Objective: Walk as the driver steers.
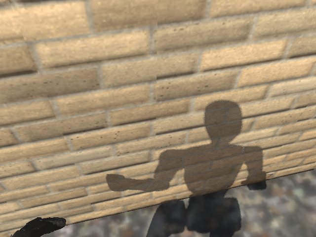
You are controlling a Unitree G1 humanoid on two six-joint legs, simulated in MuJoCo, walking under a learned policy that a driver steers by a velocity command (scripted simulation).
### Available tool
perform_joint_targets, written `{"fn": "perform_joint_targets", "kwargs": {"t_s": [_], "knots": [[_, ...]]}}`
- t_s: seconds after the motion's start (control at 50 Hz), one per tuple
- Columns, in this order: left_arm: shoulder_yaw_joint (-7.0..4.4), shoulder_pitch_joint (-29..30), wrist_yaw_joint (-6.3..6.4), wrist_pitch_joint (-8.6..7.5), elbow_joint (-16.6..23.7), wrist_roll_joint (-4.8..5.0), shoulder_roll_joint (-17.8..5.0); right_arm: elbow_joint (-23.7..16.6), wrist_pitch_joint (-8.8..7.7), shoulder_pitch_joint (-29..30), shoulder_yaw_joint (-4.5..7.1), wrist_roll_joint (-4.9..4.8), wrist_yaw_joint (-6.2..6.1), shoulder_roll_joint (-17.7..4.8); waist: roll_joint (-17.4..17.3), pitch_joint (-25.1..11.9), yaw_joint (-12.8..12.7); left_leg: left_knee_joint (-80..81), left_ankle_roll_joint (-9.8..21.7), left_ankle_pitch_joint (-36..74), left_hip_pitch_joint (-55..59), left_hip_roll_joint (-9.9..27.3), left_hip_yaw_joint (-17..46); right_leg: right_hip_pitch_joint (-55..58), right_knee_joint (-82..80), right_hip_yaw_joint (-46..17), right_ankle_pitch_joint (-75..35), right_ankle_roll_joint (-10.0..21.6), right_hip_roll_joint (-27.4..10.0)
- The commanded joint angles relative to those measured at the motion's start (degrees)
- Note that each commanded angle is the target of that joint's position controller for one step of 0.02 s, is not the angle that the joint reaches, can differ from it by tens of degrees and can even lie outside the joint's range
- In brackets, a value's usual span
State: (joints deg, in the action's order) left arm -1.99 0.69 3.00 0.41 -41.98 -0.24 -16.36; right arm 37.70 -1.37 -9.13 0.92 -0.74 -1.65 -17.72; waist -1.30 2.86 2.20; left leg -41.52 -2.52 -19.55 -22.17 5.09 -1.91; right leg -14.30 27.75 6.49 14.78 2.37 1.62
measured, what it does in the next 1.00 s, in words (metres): steps on the spot: left foot, then right foot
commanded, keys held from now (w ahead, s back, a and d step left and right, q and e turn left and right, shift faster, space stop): q+shift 0.18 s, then w+q+shift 0.28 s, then w+e+shift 0.54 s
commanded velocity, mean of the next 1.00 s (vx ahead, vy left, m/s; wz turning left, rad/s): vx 0.10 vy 0.01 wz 0.26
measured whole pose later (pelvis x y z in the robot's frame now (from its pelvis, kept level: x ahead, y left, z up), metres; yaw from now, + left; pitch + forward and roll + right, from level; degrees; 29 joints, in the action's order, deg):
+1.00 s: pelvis +0.04 +0.02 +0.00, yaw +12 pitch +4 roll +2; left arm -3.7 -10.3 1.4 -0.2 -38.0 -0.2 -16.7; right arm 35.0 -0.5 -4.0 4.9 0.0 -4.7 -15.8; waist 0.3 0.4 -2.5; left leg -28.8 -3.4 -14.4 -16.9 6.2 -7.9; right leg -27.2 48.0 2.2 18.4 -4.6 -5.0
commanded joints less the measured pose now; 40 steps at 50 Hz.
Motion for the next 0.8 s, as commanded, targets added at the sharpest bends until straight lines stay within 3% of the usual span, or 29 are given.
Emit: {"fn": "perform_joint_targets", "kwargs": {"t_s": [0.02,0.04,0.06,0.08,0.12,0.14,0.2,0.26,0.36,0.38,0.4,0.42,0.44,0.46,0.48,0.5,0.52,0.56,0.58,0.6,0.62,0.66,0.68,0.7,0.72,0.74,0.76,0.78,0.8], "knots": [[-2.76,-1.26,2.02,1.45,2.11,0.10,-9.17,-2.91,-1.85,-1.18,2.01,0.52,1.07,-5.95,3.91,-9.35,-0.80,13.36,3.34,7.62,3.34,-2.06,-1.11,10.32,4.84,-6.16,-34.91,4.93,-15.25],[-2.63,-1.56,1.91,1.09,2.64,-0.39,-8.19,-1.79,-2.02,-5.09,3.45,0.75,0.83,-9.43,-0.72,-10.33,0.31,16.41,6.47,21.05,13.32,0.22,5.46,1.46,13.89,-3.00,-23.66,0.49,-11.03],[-1.61,1.06,1.14,0.02,6.99,-2.83,-4.81,-1.81,-2.57,-7.30,6.15,2.35,0.12,-19.12,-16.52,-11.17,-0.97,15.62,17.09,48.81,24.31,16.05,30.88,-18.75,26.38,-0.27,8.72,-6.07,-1.95],[-1.56,7.39,0.47,-1.31,8.11,-2.80,-5.82,-2.14,-2.92,-9.76,6.13,3.68,-0.19,-16.81,-13.76,-14.59,3.43,19.13,23.90,54.53,28.47,17.61,36.92,-26.46,36.85,-9.72,22.73,-7.93,2.89],[-1.83,3.76,-0.03,-2.39,7.23,-0.14,-7.54,-3.67,-3.38,-2.99,6.80,1.80,-1.18,-15.07,-3.37,-13.69,-0.52,17.07,18.98,53.86,28.69,13.12,28.53,-29.41,41.01,-14.16,16.07,-7.83,0.43],[-1.87,2.66,0.78,-2.36,6.34,-0.61,-7.81,-4.38,-2.47,0.74,6.70,0.61,-1.92,-13.86,-2.25,-12.81,-1.90,16.87,15.90,51.35,27.25,10.85,25.46,-29.74,37.09,-14.27,11.86,-7.98,-0.25],[-0.76,4.12,1.03,-2.52,7.40,-1.49,-5.60,-6.19,0.23,3.02,6.55,-0.36,-3.31,-12.43,-2.34,-13.97,-1.62,17.80,12.85,40.24,20.08,6.83,22.61,-22.59,27.86,-11.48,3.72,-8.47,2.34],[0.17,3.51,0.72,-2.49,7.44,-0.57,-3.75,-7.15,1.63,3.98,6.25,-0.38,-3.64,-10.91,-5.96,-12.99,-1.42,18.69,10.55,15.72,10.59,2.41,21.29,-14.54,16.60,-10.02,-1.77,-7.30,4.31],[-0.85,-2.61,1.06,-3.78,5.81,1.46,-7.48,-7.89,1.03,6.43,5.44,0.36,-2.02,-9.25,-12.23,-7.58,-3.59,18.34,9.11,-1.55,-1.58,-0.71,26.32,0.61,-0.76,-10.25,0.06,-4.36,2.09],[-1.67,-7.14,1.65,-4.28,4.04,1.55,-9.45,-7.77,0.41,7.32,4.50,-0.20,-1.31,-6.56,-12.07,-7.08,-5.66,14.61,7.37,-3.84,-6.88,-2.06,26.28,8.45,-6.99,-11.57,-1.62,-2.59,-1.81],[-2.48,-12.30,2.05,-4.34,2.40,0.28,-11.59,-7.21,-0.20,5.35,3.34,-0.52,-0.58,-2.37,-5.13,-11.05,-6.14,0.63,4.41,-11.29,-14.46,-6.02,20.80,19.96,-7.62,-17.64,-1.28,0.44,-10.33],[-3.66,-13.81,1.69,-4.46,1.97,-4.09,-16.31,-11.66,-1.21,7.01,3.06,-0.69,-0.02,-1.29,11.20,-9.78,-4.80,-14.68,2.28,-14.47,-28.97,-8.98,13.41,18.80,-15.62,-40.84,11.47,10.10,-25.95],[-3.73,-10.91,1.51,-5.34,2.62,-4.33,-14.04,-12.58,-1.64,8.61,4.29,-0.13,0.62,-7.93,11.00,-8.22,-4.19,-23.27,0.78,-9.70,-29.10,-0.67,12.84,13.63,-17.08,-43.42,11.78,12.14,-29.99],[-0.09,-3.91,-2.36,-7.59,6.63,-0.14,1.78,-5.68,-2.64,-8.04,4.14,4.21,1.08,-5.42,14.84,-10.61,-0.28,-33.99,-2.02,-5.96,-26.41,-1.53,18.93,9.17,-14.17,-39.01,2.95,16.19,-27.45],[1.27,-1.39,-3.47,-8.08,6.90,1.03,3.77,-3.90,-2.31,-6.44,5.13,4.10,0.92,-7.20,7.44,-11.16,0.65,-41.43,-3.24,-4.10,-24.53,-0.32,16.15,6.28,-13.29,-31.59,-1.34,13.51,-23.70],[1.21,-3.26,-3.24,-8.69,6.52,0.85,1.68,-5.98,-1.69,-2.56,5.03,3.77,0.53,-5.93,4.72,-11.01,0.37,-41.86,-4.09,-4.30,-23.91,-1.20,14.76,5.94,-10.81,-26.76,-17.01,13.67,-21.38],[-3.17,-6.31,-0.44,-5.31,1.32,-1.61,-11.35,-11.88,-1.43,5.64,5.92,0.50,0.06,-10.61,0.32,-1.57,-1.29,-29.56,-3.18,-8.13,-18.10,-1.10,8.28,0.72,-6.79,-15.57,-34.52,9.36,-16.18],[-3.07,-13.61,1.20,-3.34,-0.52,-1.70,-11.18,-13.48,-2.25,9.41,2.80,0.56,-0.17,-1.64,1.34,-6.09,-3.75,-15.29,-3.37,-6.67,-11.88,-4.68,4.83,4.67,-5.18,-11.99,-46.80,9.11,-12.68],[-2.27,-12.01,1.17,-3.10,-0.52,-1.34,-8.50,-12.63,-1.89,7.70,1.62,0.89,-0.07,1.75,4.85,-9.15,-2.69,-7.38,-3.43,-4.81,-4.13,-4.25,5.02,2.98,-5.11,-9.48,-43.62,8.55,-10.84],[-1.64,-10.88,0.52,-3.29,-0.49,-1.03,-6.29,-10.92,-1.10,5.41,1.06,1.13,-0.11,3.13,8.06,-11.24,-2.28,-1.42,-3.88,-1.70,2.51,-4.52,4.30,1.96,-6.18,-9.36,-37.36,8.15,-9.77],[-2.14,-10.36,-0.49,-3.52,-0.53,-0.34,-7.01,-9.89,-0.47,3.26,1.67,1.02,-0.46,1.93,10.38,-10.83,-1.73,4.18,-3.82,2.57,6.44,-6.12,3.13,1.49,-6.19,-10.46,-31.52,7.78,-9.28],[-3.39,-9.90,-1.83,-4.44,0.14,1.24,-9.84,-10.29,0.62,3.99,3.58,0.40,-2.04,-3.04,12.17,-7.52,-1.61,16.33,-1.33,10.07,12.70,-8.75,1.93,-1.78,-5.78,-14.18,-22.33,5.53,-9.59],[-3.13,-10.00,-2.15,-5.02,0.07,1.28,-8.88,-11.52,0.83,4.42,3.97,0.47,-2.88,-4.59,12.41,-7.11,-1.67,18.88,0.76,11.53,16.99,-6.26,4.73,-5.09,-4.44,-15.93,-18.12,3.25,-9.19],[-2.43,-9.71,-2.38,-5.48,0.56,0.52,-6.17,-12.26,1.11,2.33,4.16,1.34,-3.62,-6.24,8.16,-9.51,-1.28,17.18,3.58,25.73,25.13,0.93,9.50,-11.58,0.31,-15.05,-9.78,0.41,-7.85],[-1.15,-12.32,-2.51,-6.31,1.83,0.14,-2.46,-12.64,2.05,1.34,4.99,3.52,-3.86,-10.01,-5.05,-15.10,-2.30,12.38,11.47,45.50,33.26,12.12,16.97,-21.44,8.42,-11.82,7.47,-2.42,-4.83],[-1.76,-11.09,-1.87,-6.21,1.71,0.75,-5.13,-11.98,2.39,0.69,5.56,4.28,-3.42,-8.44,-10.49,-18.26,-0.23,15.78,18.51,47.41,27.29,17.19,21.41,-20.58,20.42,-7.77,16.95,-5.34,-3.70],[-2.98,-11.43,-1.24,-5.23,1.41,1.11,-8.24,-12.53,1.91,0.97,4.93,4.48,-3.02,-6.31,-9.83,-16.73,-0.16,16.88,21.14,52.53,24.37,17.98,21.29,-21.82,34.27,-8.59,20.75,-7.54,-3.89],[-3.48,-13.40,-0.61,-3.89,0.71,1.00,-8.40,-12.18,1.63,2.54,4.79,3.76,-3.23,-5.43,-8.08,-15.24,-1.90,17.59,20.46,52.15,21.80,17.44,17.99,-23.73,41.89,-9.20,20.93,-8.70,-4.45],[-0.64,-19.12,-1.99,-4.79,2.29,-2.11,0.24,-8.35,-2.39,-5.50,4.89,0.94,-2.49,-1.68,-6.78,-14.24,-1.92,22.04,22.48,43.98,17.69,19.85,17.94,-23.66,45.93,-11.79,20.02,-7.89,-5.37]]}}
